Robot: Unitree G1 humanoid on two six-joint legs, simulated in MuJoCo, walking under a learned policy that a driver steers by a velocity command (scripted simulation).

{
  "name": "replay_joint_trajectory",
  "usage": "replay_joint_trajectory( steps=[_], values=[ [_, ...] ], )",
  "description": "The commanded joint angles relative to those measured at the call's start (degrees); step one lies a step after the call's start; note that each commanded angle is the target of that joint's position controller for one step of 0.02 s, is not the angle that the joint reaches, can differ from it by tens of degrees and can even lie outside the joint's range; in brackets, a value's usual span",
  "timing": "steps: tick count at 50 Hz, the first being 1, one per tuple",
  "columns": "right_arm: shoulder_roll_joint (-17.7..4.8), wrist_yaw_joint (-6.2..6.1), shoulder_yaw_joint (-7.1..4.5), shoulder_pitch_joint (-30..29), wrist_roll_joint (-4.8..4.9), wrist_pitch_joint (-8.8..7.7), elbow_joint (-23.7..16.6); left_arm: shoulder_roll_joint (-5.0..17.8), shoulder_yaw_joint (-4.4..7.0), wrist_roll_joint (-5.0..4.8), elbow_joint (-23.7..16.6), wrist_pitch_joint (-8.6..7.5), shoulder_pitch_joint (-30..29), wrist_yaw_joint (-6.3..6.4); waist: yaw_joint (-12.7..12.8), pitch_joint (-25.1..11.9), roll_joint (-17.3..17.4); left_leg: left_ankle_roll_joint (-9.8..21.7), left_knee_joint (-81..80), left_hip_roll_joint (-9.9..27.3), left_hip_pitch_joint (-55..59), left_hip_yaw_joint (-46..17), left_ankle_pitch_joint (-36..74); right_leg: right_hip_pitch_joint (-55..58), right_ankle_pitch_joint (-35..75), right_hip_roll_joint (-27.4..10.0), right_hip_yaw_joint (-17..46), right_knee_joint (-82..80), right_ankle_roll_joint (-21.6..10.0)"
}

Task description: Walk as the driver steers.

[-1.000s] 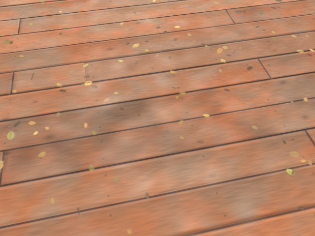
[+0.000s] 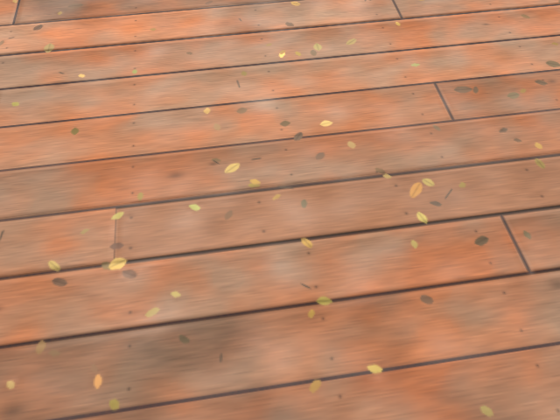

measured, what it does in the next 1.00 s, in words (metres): walks ahead: right foot, then left foot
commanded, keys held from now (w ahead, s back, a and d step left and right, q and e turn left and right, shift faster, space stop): w+q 0.20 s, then w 0.38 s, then no key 0.42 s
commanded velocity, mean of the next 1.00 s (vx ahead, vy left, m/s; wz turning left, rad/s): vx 0.39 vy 0.00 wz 0.24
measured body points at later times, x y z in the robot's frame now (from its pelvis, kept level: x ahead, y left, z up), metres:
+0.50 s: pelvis +0.29 -0.03 +0.01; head +0.32 -0.03 +0.46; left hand +0.43 +0.26 -0.06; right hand +0.41 -0.29 -0.11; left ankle +0.11 +0.06 -0.65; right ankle +0.39 -0.11 -0.71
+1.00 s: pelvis +0.48 +0.03 +0.02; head +0.50 +0.05 +0.47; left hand +0.49 +0.31 -0.12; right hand +0.72 -0.15 -0.07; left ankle +0.55 +0.15 -0.71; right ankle +0.43 -0.11 -0.67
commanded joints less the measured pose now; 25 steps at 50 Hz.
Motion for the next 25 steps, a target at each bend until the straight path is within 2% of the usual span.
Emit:
replay_joint_trajectory(
  steps=[1, 2, 3, 4, 5, 7, 9, 12, 14, 16, 19, 20, 21, 22, 23, 24, 25],
  values=[
    [-9.81, -0.86, -3.11, 15.06, 0.02, -0.68, -0.68, 7.37, 0.58, -1.82, -9.44, -4.87, -6.04, -1.18, -6.99, -14.49, 2.64, 13.94, -19.76, 18.69, 43.81, -36.66, 0.74, -38.27, 3.73, 0.31, 10.48, 19.87, -2.15],
    [-7.98, -0.90, -2.49, 10.68, 0.30, -0.64, -1.67, 7.03, 0.69, -0.47, -9.00, -4.84, -6.56, -0.65, -4.00, -9.67, -1.79, 11.87, -20.23, 15.99, 34.24, -30.19, 6.19, -35.16, 6.94, -2.05, 9.66, 14.58, -1.93],
    [-6.34, -1.09, -1.94, 7.85, -0.13, -0.62, -2.75, 7.76, 1.27, 0.62, -8.92, -4.24, -5.81, -0.30, -1.79, -7.55, -1.08, 11.15, -21.45, 14.24, 27.34, -26.27, 11.34, -30.91, 9.00, -3.53, 9.50, 10.81, -1.35],
    [-5.90, -1.27, -1.74, 6.66, -0.55, -0.56, -3.63, 7.70, 1.50, 0.95, -8.99, -3.38, -4.67, -0.34, -0.31, -6.87, 0.09, 11.06, -22.87, 12.86, 23.12, -24.66, 13.36, -27.79, 10.13, -4.12, 9.51, 8.96, -0.75],
    [-6.33, -1.47, -1.91, 6.31, -0.51, -0.68, -3.89, 6.99, 1.46, 1.20, -9.10, -2.68, -3.76, -0.29, 0.40, -6.50, 0.71, 11.33, -23.76, 12.11, 20.59, -23.23, 15.86, -26.66, 10.98, -4.17, 8.85, 6.84, 0.14],
    [-7.81, -2.10, -2.29, 7.38, -0.39, -0.92, -3.60, 5.52, 1.06, 1.54, -9.69, -1.69, -4.70, -0.05, 0.53, -5.48, 0.96, 11.13, -24.40, 10.83, 16.62, -19.74, 20.15, -26.13, 13.96, -3.68, 7.52, 1.60, 1.82],
    [-8.85, -2.85, -2.58, 9.00, -0.09, -0.72, -3.09, 4.44, 0.55, 1.67, -11.06, -1.47, -9.11, 0.11, -0.82, -4.29, 1.82, 9.65, -24.30, 9.04, 14.90, -17.39, 19.70, -26.42, 20.54, -2.53, 6.78, -6.63, 2.99],
    [-8.37, -3.44, -2.33, 11.22, 0.29, -0.18, -2.26, 2.91, -0.28, 1.12, -11.88, -1.94, -14.80, -0.57, -3.72, -4.38, 4.30, 6.72, -22.84, 6.90, 15.31, -15.07, 13.99, -22.95, 31.61, -0.06, 6.05, -20.70, 2.97],
    [-8.26, -3.47, -2.12, 13.60, 0.25, -0.07, -1.23, 3.25, -0.35, 0.56, -12.41, -2.50, -17.87, -1.39, -5.65, -4.23, 4.98, 6.33, -22.37, 8.47, 16.86, -16.73, 10.32, -20.97, 35.49, 0.86, 5.75, -25.12, 2.58],
    [-8.22, -3.43, -2.00, 15.23, 0.26, 0.05, -0.35, 4.46, -0.02, 0.34, -13.18, -3.06, -19.58, -2.07, -6.28, -3.39, 5.20, 6.11, -20.14, 10.66, 20.87, -19.41, 9.16, -21.85, 33.71, 0.98, 6.47, -28.08, 1.17],
    [-8.80, -3.51, -2.19, 14.79, -0.06, 0.36, 0.03, 6.41, 0.82, 0.30, -13.41, -3.71, -17.72, -2.49, -4.46, -2.90, 6.61, 4.82, -16.41, 13.44, 25.86, -23.13, 12.58, -19.99, 26.60, 1.43, 6.28, -30.92, -1.82],
    [-8.65, -3.51, -2.12, 13.65, -0.07, 0.52, -0.19, 7.00, 1.30, 0.41, -12.55, -3.89, -14.14, -2.36, -2.18, -3.86, 6.92, 3.92, -13.33, 12.50, 26.18, -22.57, 18.24, -15.36, 26.05, 2.35, 5.01, -33.05, -3.16],
    [-7.22, -3.41, -1.60, 12.96, -0.30, 0.52, -0.65, 8.72, 2.21, 0.88, -11.02, -4.10, -7.99, -2.04, 0.78, -7.86, 5.90, 2.44, -5.90, 9.39, 24.92, -20.35, 24.50, -5.98, 27.40, 1.63, 5.35, -33.48, -5.17],
    [-5.10, -3.40, -0.57, 12.59, -1.13, 0.42, -1.97, 11.71, 2.95, 1.54, -10.08, -4.12, 1.37, -1.68, 4.71, -16.01, 0.68, 0.29, 9.40, 5.77, 17.68, -16.45, 16.75, 8.78, 28.63, -6.97, 14.53, -32.01, -9.19],
    [-1.43, -3.40, 0.48, 21.29, 0.33, -0.39, -2.01, 15.99, 4.36, 1.61, -7.41, -3.47, 7.51, -2.11, 2.20, -22.52, -17.75, -4.22, 29.78, -3.20, -4.03, -10.64, -11.17, 28.28, 17.05, -18.26, 39.83, -36.12, -19.05],
    [-5.30, -3.31, 0.14, 20.10, 0.73, -0.84, -1.28, 10.65, 3.06, -0.13, -7.10, -3.28, 8.25, -2.49, 3.59, -19.90, -15.06, -4.32, 36.72, -1.23, -12.83, -14.20, -21.35, 28.24, 4.25, -19.73, 48.66, -41.37, -18.66],
    [-8.26, -3.13, -0.69, 13.50, 1.01, -0.98, -2.35, 7.71, 2.14, -0.31, -7.57, -2.94, 4.91, -2.26, 4.47, -11.38, -8.74, -4.09, 38.62, 1.48, -15.88, -13.73, -16.68, 21.38, 3.02, -17.75, 40.77, -42.30, -16.10]
  ],
)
